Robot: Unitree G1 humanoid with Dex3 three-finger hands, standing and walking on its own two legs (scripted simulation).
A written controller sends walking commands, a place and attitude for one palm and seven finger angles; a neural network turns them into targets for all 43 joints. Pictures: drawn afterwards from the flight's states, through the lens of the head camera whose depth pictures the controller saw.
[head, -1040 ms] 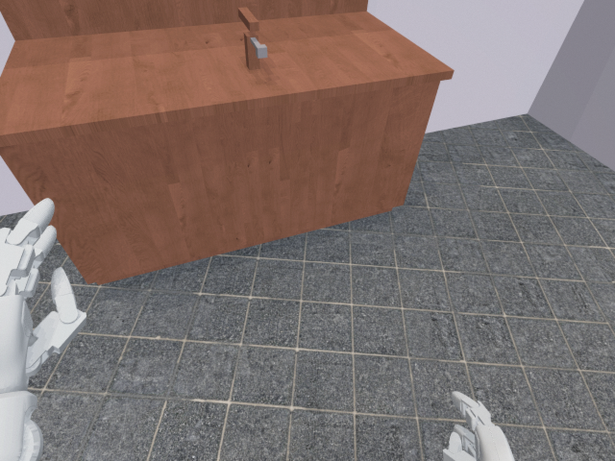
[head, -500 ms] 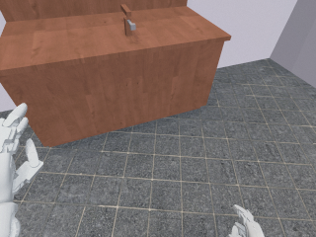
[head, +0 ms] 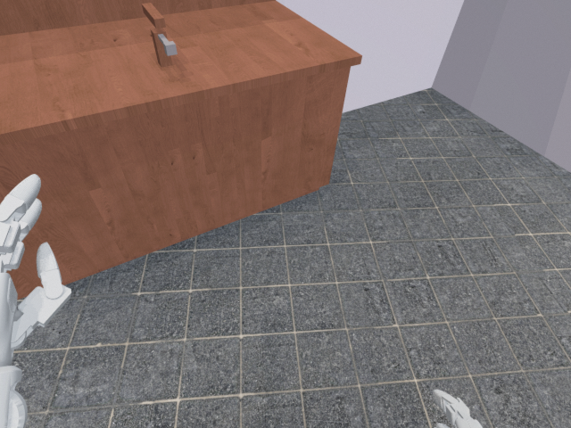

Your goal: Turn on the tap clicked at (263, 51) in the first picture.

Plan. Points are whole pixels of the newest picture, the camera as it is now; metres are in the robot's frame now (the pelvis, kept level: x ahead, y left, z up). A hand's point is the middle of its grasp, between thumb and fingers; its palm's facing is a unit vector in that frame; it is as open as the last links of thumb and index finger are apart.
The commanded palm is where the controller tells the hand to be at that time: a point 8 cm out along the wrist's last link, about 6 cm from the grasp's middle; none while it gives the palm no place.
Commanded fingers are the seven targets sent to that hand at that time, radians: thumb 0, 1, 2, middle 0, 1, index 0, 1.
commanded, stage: walk to a spot facing it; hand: left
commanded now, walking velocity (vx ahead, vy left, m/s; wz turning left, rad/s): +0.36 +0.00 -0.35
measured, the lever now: (170, 48) +1.03 +0.38 +0.06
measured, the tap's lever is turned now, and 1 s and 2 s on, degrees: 0 0 0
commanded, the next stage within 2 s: turn to face it in 0.86 s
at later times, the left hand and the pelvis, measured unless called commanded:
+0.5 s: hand (211, 171) +0.40 +0.13 +0.16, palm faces +0.22 -0.84 -0.50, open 7.4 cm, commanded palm +0.34 +0.19 +0.18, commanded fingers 0.00 0.90 0.90 -0.20 -0.30 -0.20 -0.30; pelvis +0.13 -0.05 -0.02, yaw -11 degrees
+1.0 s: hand (256, 103) +0.55 +0.09 +0.18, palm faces +0.21 -0.88 -0.42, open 7.4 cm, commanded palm +0.51 +0.14 +0.18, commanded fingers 0.00 0.90 0.90 -0.20 -0.30 -0.20 -0.30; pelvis +0.28 -0.09 +0.00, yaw -14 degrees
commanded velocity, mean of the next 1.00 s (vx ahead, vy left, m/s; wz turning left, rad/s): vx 0.31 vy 0.00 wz -0.09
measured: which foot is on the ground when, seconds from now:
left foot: up 0.00-0.04, down 0.06-0.42, up 0.44-0.74, down 0.76-1.00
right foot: down 0.00-0.06, up 0.08-0.40, down 0.42-0.78, up 0.80-1.00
